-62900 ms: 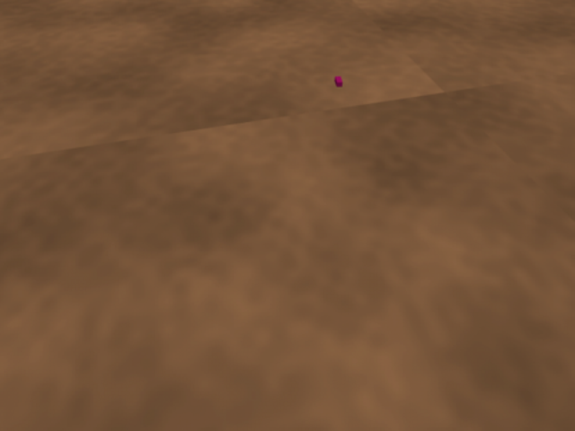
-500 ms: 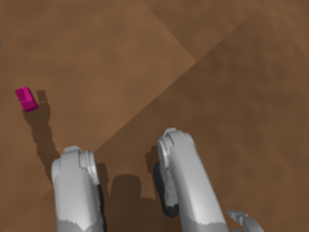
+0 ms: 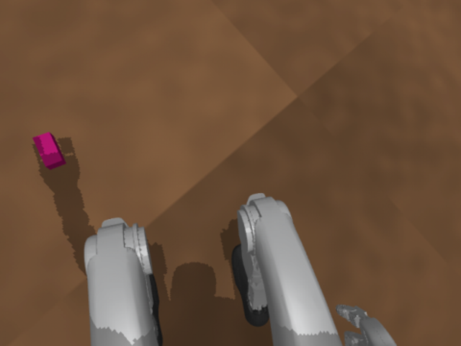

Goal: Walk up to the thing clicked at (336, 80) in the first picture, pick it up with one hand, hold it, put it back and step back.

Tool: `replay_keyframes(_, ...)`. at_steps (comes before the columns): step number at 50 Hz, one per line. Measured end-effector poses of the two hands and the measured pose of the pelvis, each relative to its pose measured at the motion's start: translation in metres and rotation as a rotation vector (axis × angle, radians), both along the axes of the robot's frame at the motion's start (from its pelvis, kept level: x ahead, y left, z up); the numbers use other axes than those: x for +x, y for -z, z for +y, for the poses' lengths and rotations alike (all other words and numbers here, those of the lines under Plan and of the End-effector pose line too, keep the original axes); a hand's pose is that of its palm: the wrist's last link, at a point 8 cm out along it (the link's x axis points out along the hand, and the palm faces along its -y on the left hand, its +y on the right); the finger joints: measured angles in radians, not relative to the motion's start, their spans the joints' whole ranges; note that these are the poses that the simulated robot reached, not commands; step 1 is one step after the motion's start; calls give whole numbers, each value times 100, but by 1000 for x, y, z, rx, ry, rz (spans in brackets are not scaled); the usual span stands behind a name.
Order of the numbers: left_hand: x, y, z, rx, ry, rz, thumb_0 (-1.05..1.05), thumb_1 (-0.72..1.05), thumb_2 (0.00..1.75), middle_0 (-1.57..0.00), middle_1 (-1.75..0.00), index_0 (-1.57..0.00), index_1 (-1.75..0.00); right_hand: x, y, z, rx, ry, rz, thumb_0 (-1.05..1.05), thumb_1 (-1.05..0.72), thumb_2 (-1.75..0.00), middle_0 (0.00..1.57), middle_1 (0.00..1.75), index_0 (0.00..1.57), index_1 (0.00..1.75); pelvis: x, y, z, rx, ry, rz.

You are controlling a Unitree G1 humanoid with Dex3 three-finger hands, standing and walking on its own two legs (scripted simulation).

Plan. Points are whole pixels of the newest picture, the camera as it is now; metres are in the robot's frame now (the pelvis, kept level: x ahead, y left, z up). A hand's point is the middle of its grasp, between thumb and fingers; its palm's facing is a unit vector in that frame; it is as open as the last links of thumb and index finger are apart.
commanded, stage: withdraw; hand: left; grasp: from above
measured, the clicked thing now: (49, 150) +0.52 +0.33 -0.37
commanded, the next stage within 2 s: none
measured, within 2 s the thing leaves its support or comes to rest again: neither
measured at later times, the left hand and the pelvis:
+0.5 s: hand out of the picture +0.50 +0.33 -0.12, palm faces -0.39 -0.03 -0.92, open 14.2 cm; pelvis +0.00 +0.00 -0.01, yaw +0 degrees
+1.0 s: hand out of the picture +0.50 +0.34 -0.09, palm faces -0.45 -0.04 -0.89, open 14.3 cm; pelvis +0.00 +0.00 +0.01, yaw +0 degrees
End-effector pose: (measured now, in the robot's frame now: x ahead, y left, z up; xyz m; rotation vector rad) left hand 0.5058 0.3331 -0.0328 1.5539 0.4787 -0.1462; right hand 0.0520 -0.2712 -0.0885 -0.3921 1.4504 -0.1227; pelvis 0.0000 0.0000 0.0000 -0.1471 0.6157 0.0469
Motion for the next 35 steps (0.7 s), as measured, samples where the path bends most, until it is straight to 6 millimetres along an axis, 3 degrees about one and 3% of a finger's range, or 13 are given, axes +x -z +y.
replay_keyframes(4, -5, -1, -7, -13, 1, 75, 0, -54, 100, -9, -100, -9, -100, -3, -8, 3, 13, 19, 6, 0, -93, -91, 20, 30, 20, 30, 1, -10, 1, 0, 2, 3)
replay_keyframes(9, -17, 15, -17, -60, 38, 153, 0, -53, 99, -10, -99, -10, -99, -6, -15, 4, 9, 15, 11, 0, -93, -91, 20, 30, 20, 30, 1, -15, 1, 2, 6, 2)
replay_keyframes(17, -13, 37, -16, -58, 101, 63, 0, -53, 98, -11, -99, -11, -100, -9, -4, -2, -22, -25, 33, 0, -93, -91, 20, 30, 21, 30, -1, 4, 1, -4, 3, -7)
replay_keyframes(23, -5, 29, -7, -11, 36, -12, 0, -54, 100, -10, -100, -9, -101, -8, 6, 1, -8, -5, 22, 0, -93, -91, 20, 30, 20, 30, -2, 10, 1, -4, 0, -4)
replay_keyframes(35, -19, 31, -15, -49, 40, 96, 0, -54, 99, -10, -101, -10, -101, -7, 2, 8, 29, 2, 10, 0, -93, -91, 20, 30, 21, 30, 0, 0, 1, 1, 3, -2)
